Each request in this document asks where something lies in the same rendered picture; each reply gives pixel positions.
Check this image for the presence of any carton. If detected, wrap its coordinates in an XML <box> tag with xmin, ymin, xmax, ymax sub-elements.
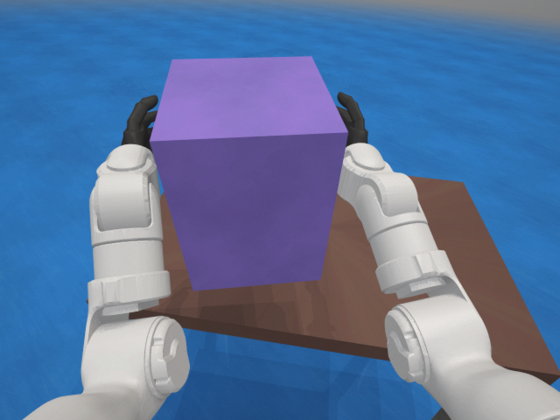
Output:
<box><xmin>150</xmin><ymin>56</ymin><xmax>348</xmax><ymax>291</ymax></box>

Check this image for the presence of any right robot hand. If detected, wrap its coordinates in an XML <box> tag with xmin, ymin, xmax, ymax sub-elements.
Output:
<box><xmin>336</xmin><ymin>92</ymin><xmax>368</xmax><ymax>147</ymax></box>

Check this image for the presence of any right robot upper arm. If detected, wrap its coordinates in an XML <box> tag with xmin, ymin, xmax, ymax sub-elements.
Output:
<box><xmin>385</xmin><ymin>293</ymin><xmax>560</xmax><ymax>420</ymax></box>

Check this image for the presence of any left robot forearm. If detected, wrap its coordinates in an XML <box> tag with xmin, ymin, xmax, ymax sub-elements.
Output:
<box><xmin>81</xmin><ymin>144</ymin><xmax>171</xmax><ymax>388</ymax></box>

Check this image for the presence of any left robot upper arm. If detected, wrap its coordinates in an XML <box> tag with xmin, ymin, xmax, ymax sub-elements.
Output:
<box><xmin>23</xmin><ymin>316</ymin><xmax>190</xmax><ymax>420</ymax></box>

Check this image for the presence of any right robot forearm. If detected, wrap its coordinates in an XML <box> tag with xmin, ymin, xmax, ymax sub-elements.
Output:
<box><xmin>337</xmin><ymin>143</ymin><xmax>492</xmax><ymax>354</ymax></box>

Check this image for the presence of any left robot hand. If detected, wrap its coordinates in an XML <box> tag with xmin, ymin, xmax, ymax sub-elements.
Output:
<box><xmin>121</xmin><ymin>95</ymin><xmax>158</xmax><ymax>154</ymax></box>

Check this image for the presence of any table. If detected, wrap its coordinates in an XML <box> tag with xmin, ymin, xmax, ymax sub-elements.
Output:
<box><xmin>87</xmin><ymin>176</ymin><xmax>560</xmax><ymax>420</ymax></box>

